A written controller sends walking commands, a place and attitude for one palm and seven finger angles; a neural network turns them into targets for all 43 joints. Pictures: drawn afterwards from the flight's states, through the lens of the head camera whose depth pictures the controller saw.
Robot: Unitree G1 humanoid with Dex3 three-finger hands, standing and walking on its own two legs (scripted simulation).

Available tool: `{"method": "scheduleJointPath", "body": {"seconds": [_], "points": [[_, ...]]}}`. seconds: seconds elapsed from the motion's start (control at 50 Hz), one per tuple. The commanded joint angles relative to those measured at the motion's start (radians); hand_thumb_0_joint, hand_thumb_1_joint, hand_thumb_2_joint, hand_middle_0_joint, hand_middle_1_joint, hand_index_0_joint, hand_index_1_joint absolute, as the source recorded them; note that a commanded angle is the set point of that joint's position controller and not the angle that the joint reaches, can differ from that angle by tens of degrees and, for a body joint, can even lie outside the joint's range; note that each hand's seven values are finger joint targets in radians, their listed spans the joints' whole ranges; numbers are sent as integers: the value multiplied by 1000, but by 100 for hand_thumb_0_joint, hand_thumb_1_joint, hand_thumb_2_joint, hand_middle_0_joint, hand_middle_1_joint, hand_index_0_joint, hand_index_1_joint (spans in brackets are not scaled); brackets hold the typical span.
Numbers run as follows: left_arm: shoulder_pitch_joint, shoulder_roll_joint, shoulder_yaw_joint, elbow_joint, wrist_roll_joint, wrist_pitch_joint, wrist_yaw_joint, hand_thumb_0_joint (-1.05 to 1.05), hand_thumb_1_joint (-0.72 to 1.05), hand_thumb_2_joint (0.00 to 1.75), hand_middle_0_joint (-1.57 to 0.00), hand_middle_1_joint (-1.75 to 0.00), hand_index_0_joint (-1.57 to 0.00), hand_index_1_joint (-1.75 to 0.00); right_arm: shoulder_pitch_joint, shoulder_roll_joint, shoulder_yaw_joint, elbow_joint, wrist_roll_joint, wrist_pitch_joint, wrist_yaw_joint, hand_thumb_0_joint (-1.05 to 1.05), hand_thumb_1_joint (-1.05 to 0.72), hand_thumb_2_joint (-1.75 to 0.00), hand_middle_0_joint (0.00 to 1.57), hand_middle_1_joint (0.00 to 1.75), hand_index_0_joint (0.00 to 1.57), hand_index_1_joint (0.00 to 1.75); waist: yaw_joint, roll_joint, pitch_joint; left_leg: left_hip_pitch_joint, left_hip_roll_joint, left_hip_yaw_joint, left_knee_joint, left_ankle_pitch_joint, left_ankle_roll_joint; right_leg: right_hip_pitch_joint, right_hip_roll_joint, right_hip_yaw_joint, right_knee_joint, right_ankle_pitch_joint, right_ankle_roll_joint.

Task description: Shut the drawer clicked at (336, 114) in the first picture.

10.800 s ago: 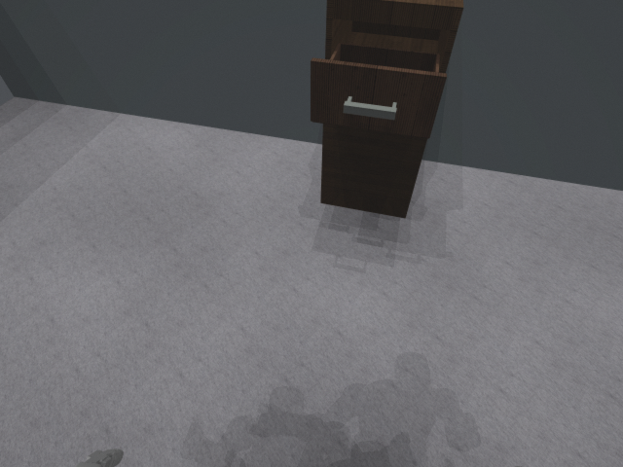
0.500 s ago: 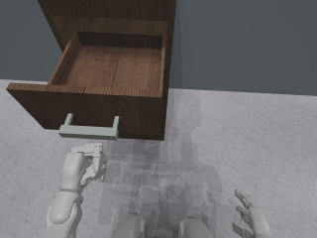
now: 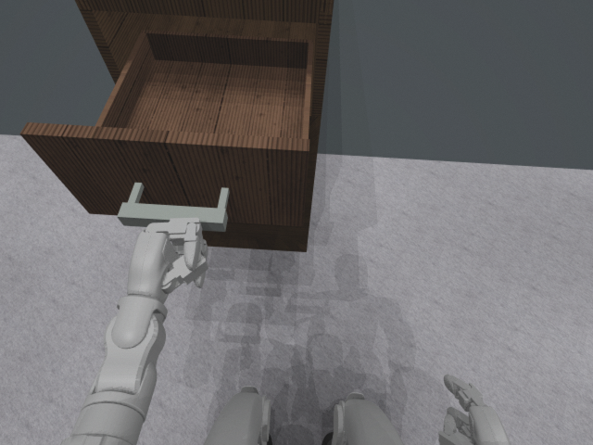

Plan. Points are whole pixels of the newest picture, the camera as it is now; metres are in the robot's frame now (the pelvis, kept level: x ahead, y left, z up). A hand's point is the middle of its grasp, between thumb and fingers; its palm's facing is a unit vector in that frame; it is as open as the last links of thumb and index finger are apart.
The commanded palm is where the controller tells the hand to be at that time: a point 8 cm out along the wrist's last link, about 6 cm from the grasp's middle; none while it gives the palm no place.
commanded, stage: push the drawer shut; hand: left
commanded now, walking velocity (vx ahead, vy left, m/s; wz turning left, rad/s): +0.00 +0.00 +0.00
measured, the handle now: (177, 204) +0.42 +0.18 +0.04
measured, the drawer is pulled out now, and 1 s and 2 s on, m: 0.27 0.13 0.03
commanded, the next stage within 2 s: none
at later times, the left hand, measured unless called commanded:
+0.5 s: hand (216, 212) +0.42 +0.13 +0.03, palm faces -0.04 -1.00 -0.05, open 3.0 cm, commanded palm +0.41 +0.18 +0.04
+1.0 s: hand (219, 178) +0.47 +0.13 +0.04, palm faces -0.04 -1.00 -0.04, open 3.0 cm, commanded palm +0.46 +0.18 +0.04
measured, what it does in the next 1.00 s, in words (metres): stands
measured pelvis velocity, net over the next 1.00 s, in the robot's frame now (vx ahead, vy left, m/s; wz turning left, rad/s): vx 0.00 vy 0.00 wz -0.03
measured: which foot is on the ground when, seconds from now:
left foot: down 0.00-1.00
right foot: down 0.00-1.00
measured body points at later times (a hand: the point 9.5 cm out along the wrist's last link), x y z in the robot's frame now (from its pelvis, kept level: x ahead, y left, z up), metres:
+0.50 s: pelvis +0.00 +0.00 +0.00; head +0.11 +0.01 +0.44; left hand +0.41 +0.19 +0.04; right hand +0.09 -0.26 -0.12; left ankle +0.03 +0.09 -0.64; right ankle +0.02 -0.10 -0.64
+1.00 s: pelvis +0.00 +0.00 +0.00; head +0.13 +0.01 +0.43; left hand +0.47 +0.19 +0.04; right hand +0.05 -0.26 -0.12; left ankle +0.03 +0.09 -0.64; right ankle +0.02 -0.10 -0.64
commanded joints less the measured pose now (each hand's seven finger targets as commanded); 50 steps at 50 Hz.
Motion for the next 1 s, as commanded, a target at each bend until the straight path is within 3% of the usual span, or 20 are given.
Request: {"method": "scheduleJointPath", "body": {"seconds": [0.0, 0.04, 0.14, 0.18, 0.22, 0.28, 0.36, 0.42, 0.44, 0.46, 0.52, 0.58, 0.66, 0.72, 0.76, 0.8, 0.84, 0.86, 0.88, 0.98], "points": [[-430, 102, 41, -139, -2, -54, 22, 0, 90, 90, -140, -160, -140, -160, 17, -141, -50, -105, 7, -36, -13, 0, -90, -90, 20, 30, 20, 30, -68, -9, -341, 244, 7, -63, -181, 153, -11, 121, 7, 79, -182, 123, 13], [-476, 97, 35, -124, 3, -57, 24, 0, 90, 90, -140, -160, -140, -160, 25, -142, -50, -100, 6, -35, -10, 0, -90, -90, 20, 30, 20, 30, -63, 33, -356, 273, 7, -69, -189, 158, -17, 107, 5, 72, -175, 127, 9], [-550, 71, 24, -41, 13, -64, 38, 0, 90, 90, -140, -160, -140, -160, 51, -144, -54, -89, 1, -24, -1, 0, -90, -90, 20, 30, 20, 30, -78, 14, -375, 307, 11, -76, -193, 195, -20, 92, 10, 64, -174, 153, 10], [-603, 88, 34, -11, 18, -71, 41, 0, 90, 90, -140, -160, -140, -160, 63, -150, -53, -82, -1, -21, 0, 0, -90, -90, 20, 30, 20, 30, -87, 7, -368, 296, 11, -78, -190, 191, -17, 86, 12, 64, -172, 153, 9], [-613, 118, 75, 41, 17, -76, 43, 0, 90, 90, -140, -160, -140, -160, 68, -150, -54, -78, -2, -12, 2, 0, -90, -90, 20, 30, 20, 30, -80, -22, -370, 264, 7, -66, -189, 178, -15, 114, 13, 75, -181, 148, 12], [-626, 152, 107, 66, 21, -91, 39, 0, 90, 90, -140, -160, -140, -160, 81, -152, -53, -81, -5, -6, 5, 0, -90, -90, 20, 30, 20, 30, -65, 11, -389, 269, 5, -63, -192, 208, -18, 133, 16, 76, -174, 172, 5], [-717, 117, 88, 123, 25, -106, 36, 0, 90, 90, -140, -160, -140, -160, 97, -146, -56, -62, -7, 5, 10, 0, -90, -90, 20, 30, 20, 30, -89, 24, -384, 278, 8, -59, -186, 208, -19, 104, 15, 76, -176, 175, 10], [-757, 167, 134, 179, 26, -116, 37, 0, 90, 90, -140, -160, -140, -160, 114, -155, -58, -52, -9, 13, 10, 0, -90, -90, 20, 30, 20, 30, -93, -6, -389, 259, 9, -60, -185, 200, -17, 107, 18, 79, -176, 171, 12], [-788, 138, 105, 173, 27, -121, 33, 0, 90, 90, -140, -160, -140, -160, 114, -150, -56, -52, -9, 13, 12, 0, -90, -90, 20, 30, 20, 30, -102, 25, -394, 270, 6, -55, -183, 206, -16, 103, 18, 82, -178, 178, 12], [-777, 155, 130, 181, 26, -125, 34, 0, 90, 90, -140, -160, -140, -160, 123, -151, -59, -48, -11, 15, 13, 0, -90, -90, 20, 30, 20, 30, -90, 25, -418, 274, 6, -54, -182, 224, -18, 119, 17, 82, -174, 193, 10], [-813, 155, 125, 194, 27, -133, 24, 0, 90, 90, -140, -160, -140, -160, 140, -152, -60, -44, -13, 21, 17, 0, -90, -90, 20, 30, 20, 30, -99, 41, -444, 308, 10, -59, -179, 267, -19, 110, 22, 80, -166, 227, 10], [-844, 184, 150, 241, 27, -134, 21, 0, 90, 90, -140, -160, -140, -160, 152, -157, -59, -39, -15, 28, 17, 0, -90, -90, 20, 30, 20, 30, -108, 8, -426, 275, 9, -55, -173, 255, -13, 120, 25, 82, -168, 230, 12], [-906, 200, 166, 298, 34, -147, 16, 0, 90, 90, -140, -160, -140, -160, 160, -153, -58, -30, -16, 36, 17, 0, -90, -90, 20, 30, 20, 30, -112, 14, -414, 252, 6, -48, -171, 233, -13, 119, 24, 89, -175, 213, 13], [-971, 257, 209, 371, 36, -154, 12, 0, 90, 90, -140, -160, -140, -160, 175, -160, -55, -14, -20, 41, 14, 0, -90, -90, 20, 30, 20, 30, -127, -2, -397, 218, 7, -48, -160, 211, -8, 106, 25, 94, -175, 197, 16], [-1006, 243, 202, 375, 35, -164, 4, 0, 90, 90, -140, -160, -140, -160, 179, -156, -54, -15, -23, 41, 16, 0, -90, -90, 20, 30, 20, 30, -127, 24, -435, 223, 3, -41, -154, 220, -6, 118, 23, 99, -171, 208, 16], [-1009, 271, 223, 386, 34, -169, -6, 0, 90, 90, -140, -160, -140, -160, 188, -160, -55, -18, -25, 43, 18, 0, -90, -90, 20, 30, 20, 30, -120, 47, -476, 247, 4, -44, -149, 251, -8, 121, 26, 98, -162, 231, 14], [-1030, 289, 232, 411, 38, -168, -15, 0, 90, 90, -140, -160, -140, -160, 196, -159, -53, -12, -26, 49, 18, 0, -90, -90, 20, 30, 20, 30, -126, 51, -474, 238, 6, -43, -142, 272, -8, 124, 26, 98, -155, 254, 14], [-1033, 267, 221, 435, 34, -164, -19, 0, 90, 90, -140, -160, -140, -160, 196, -156, -53, -12, -26, 50, 21, 0, -90, -90, 20, 30, 20, 30, -132, 46, -460, 226, 5, -40, -138, 259, -6, 117, 27, 100, -162, 244, 16], [-1060, 292, 234, 445, 32, -167, -22, 0, 90, 90, -140, -160, -140, -160, 207, -161, -51, -10, -27, 52, 20, 0, -90, -90, 20, 30, 20, 30, -138, 31, -447, 224, 7, -49, -141, 263, -5, 112, 30, 96, -156, 246, 14], [-1098, 285, 231, 432, 38, -175, -23, 0, 90, 90, -140, -160, -140, -160, 224, -162, -56, -11, -34, 62, 29, 0, -90, -90, 20, 30, 20, 30, -136, 84, -503, 289, 12, -59, -136, 332, -11, 86, 35, 85, -139, 282, 10]]}}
